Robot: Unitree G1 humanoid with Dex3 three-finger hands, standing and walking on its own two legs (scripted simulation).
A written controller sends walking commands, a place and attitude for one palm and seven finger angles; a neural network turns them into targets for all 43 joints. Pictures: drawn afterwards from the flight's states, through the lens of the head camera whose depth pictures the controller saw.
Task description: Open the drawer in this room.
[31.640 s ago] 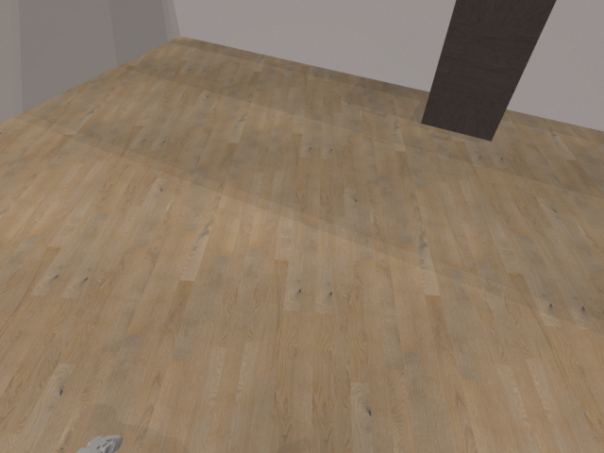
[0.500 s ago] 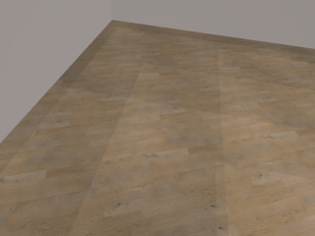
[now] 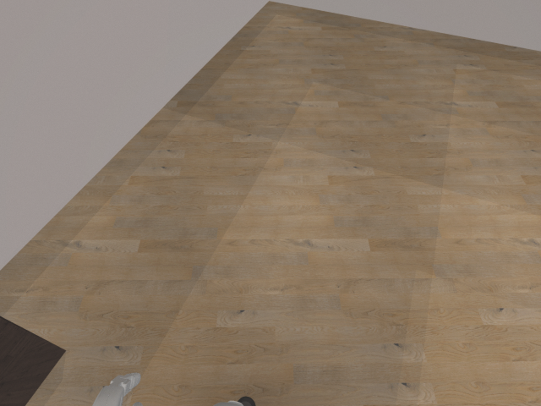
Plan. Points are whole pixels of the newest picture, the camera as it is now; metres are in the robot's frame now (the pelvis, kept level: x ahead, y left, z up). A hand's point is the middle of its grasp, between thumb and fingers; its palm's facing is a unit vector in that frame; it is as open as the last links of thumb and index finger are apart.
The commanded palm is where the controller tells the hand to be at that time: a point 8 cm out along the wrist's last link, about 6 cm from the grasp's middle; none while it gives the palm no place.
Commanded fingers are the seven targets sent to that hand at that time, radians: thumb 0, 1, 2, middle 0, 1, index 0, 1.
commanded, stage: turn to face it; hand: left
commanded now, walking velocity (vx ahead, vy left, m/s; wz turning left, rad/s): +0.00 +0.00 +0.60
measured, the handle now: out of the picture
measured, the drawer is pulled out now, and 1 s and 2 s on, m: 0.00 0.00 0.00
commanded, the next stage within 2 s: take the last steps up to it in 1.82 s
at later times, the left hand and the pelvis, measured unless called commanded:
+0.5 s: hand out of the picture -0.09 +0.20 -0.17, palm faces +0.38 -0.89 -0.26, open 7.4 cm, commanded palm none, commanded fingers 0.00 0.90 0.90 -0.20 -0.30 -0.20 -0.30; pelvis -0.04 -0.01 -0.01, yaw +21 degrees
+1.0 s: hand out of the picture -0.04 +0.25 -0.15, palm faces +0.57 -0.78 -0.26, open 7.4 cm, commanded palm none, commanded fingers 0.00 0.90 0.90 -0.20 -0.30 -0.20 -0.30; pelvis -0.04 -0.01 +0.00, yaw +36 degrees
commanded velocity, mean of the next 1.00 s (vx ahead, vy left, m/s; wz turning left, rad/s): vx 0.00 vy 0.00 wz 0.60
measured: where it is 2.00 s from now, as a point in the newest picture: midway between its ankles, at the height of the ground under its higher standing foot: outside the picture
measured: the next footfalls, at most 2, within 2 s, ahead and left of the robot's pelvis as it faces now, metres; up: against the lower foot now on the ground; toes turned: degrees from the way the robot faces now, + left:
right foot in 0.04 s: +0.02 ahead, -0.14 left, +0.00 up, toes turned +2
left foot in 0.52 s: -0.06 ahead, +0.12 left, +0.00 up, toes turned +27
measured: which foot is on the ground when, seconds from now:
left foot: down 0.00-0.04, up 0.06-0.50, down 0.52-1.00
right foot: up 0.00-0.02, down 0.04-0.52, up 0.54-1.00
